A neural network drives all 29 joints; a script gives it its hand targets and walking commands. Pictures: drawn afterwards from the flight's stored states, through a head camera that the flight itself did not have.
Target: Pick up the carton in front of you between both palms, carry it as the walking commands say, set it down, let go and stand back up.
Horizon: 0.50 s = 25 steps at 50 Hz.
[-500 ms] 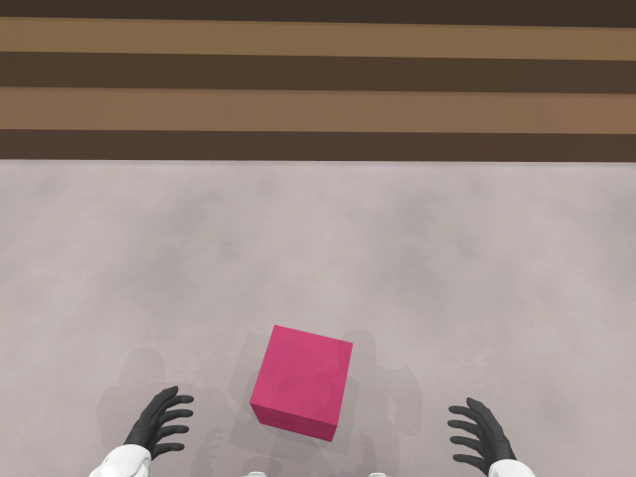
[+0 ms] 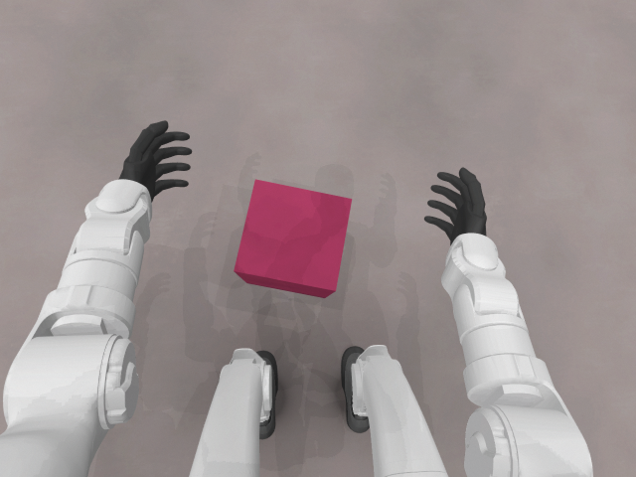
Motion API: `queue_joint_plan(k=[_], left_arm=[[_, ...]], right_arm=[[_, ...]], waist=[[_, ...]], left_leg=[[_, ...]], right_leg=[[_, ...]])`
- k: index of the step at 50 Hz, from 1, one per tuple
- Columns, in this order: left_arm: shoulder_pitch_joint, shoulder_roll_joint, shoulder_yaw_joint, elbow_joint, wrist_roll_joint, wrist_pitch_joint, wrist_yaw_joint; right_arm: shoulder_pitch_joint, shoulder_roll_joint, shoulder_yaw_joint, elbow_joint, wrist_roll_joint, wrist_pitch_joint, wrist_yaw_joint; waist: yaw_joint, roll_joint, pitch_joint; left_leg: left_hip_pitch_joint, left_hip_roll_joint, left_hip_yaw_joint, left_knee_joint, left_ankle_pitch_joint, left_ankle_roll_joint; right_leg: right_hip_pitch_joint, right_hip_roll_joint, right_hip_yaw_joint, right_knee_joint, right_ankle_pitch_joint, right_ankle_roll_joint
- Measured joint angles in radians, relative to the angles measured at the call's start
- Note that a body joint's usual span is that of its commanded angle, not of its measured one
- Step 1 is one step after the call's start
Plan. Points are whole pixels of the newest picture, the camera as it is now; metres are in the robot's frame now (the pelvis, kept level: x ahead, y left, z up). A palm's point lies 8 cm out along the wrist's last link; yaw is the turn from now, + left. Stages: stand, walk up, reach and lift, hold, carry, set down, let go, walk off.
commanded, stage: reach and lift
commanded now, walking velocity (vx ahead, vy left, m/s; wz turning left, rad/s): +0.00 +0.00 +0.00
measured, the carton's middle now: (294, 245) +0.47 +0.02 -0.54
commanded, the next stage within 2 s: none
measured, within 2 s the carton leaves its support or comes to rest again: leaves its support in 1.90 s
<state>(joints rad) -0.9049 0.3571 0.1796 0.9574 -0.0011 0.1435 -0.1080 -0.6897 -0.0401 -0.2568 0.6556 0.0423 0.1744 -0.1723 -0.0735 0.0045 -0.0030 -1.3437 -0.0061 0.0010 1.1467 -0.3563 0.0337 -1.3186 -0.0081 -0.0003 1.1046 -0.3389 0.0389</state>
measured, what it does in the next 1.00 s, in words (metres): lowers itself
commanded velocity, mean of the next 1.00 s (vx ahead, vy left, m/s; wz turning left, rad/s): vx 0.00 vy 0.00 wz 0.00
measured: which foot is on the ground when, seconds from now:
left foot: down 0.00-1.00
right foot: down 0.00-1.00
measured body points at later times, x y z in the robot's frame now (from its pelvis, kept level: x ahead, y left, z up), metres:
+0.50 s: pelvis +0.01 +0.00 -0.09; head +0.32 +0.03 +0.23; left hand +0.53 +0.20 -0.24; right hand +0.46 -0.19 -0.23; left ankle +0.08 +0.10 -0.63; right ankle +0.08 -0.14 -0.63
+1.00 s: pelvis -0.05 -0.01 -0.27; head +0.31 +0.02 -0.01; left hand +0.52 +0.19 -0.45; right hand +0.46 -0.19 -0.44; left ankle +0.08 +0.10 -0.63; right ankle +0.08 -0.14 -0.63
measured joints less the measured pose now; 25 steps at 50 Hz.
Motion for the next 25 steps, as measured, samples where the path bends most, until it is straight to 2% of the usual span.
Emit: queue_joint_plan(k=[6, 10, 18, 25], left_arm=[[-0.214, 0.046, 0.01, 0.074, 0.029, 0.014, -0.005], [-0.283, 0.053, 0.024, 0.089, 0.062, 0.011, -0.008], [-0.275, 0.006, 0.071, 0.112, 0.11, -0.028, 0.003], [-0.237, 0.0, 0.043, 0.109, 0.07, -0.066, 0.034]], right_arm=[[-0.179, 0.016, -0.073, 0.021, -0.018, 0.01, -0.019], [-0.221, 0.034, -0.113, 0.013, -0.048, -0.003, -0.012], [-0.199, 0.05, -0.186, 0.047, -0.108, -0.069, 0.034], [-0.208, 0.024, -0.161, 0.108, -0.07, -0.116, 0.04]], waist=[[-0.016, -0.004, 0.016], [-0.02, -0.002, -0.001], [-0.003, 0.006, -0.085], [0.007, 0.003, -0.12]], left_leg=[[-0.125, -0.006, -0.003, 0.022, 0.02, 0.009], [-0.185, -0.007, -0.007, 0.022, 0.025, 0.012], [-0.326, -0.008, -0.012, 0.084, -0.007, 0.014], [-0.54, -0.004, -0.021, 0.299, -0.083, 0.006]], right_leg=[[-0.117, -0.005, -0.002, 0.014, 0.021, 0.008], [-0.172, -0.006, -0.007, 0.006, 0.027, 0.011], [-0.309, -0.007, -0.011, 0.064, -0.005, 0.015], [-0.523, 0.001, -0.016, 0.284, -0.086, 0.012]])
